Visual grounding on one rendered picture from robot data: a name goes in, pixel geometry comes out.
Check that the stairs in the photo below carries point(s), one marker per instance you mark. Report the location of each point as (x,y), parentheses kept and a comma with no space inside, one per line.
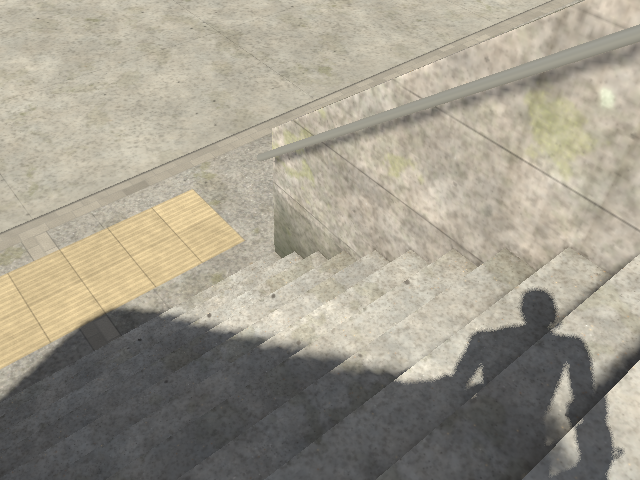
(317,369)

